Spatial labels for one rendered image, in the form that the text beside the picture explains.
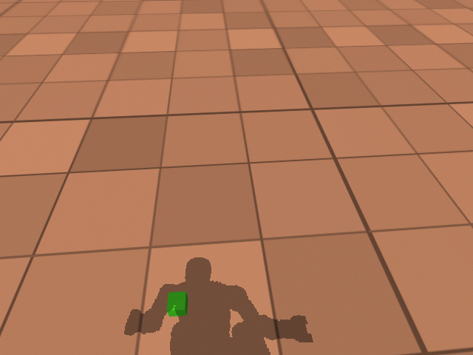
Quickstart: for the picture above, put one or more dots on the cube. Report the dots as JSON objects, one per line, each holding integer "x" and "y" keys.
{"x": 177, "y": 304}

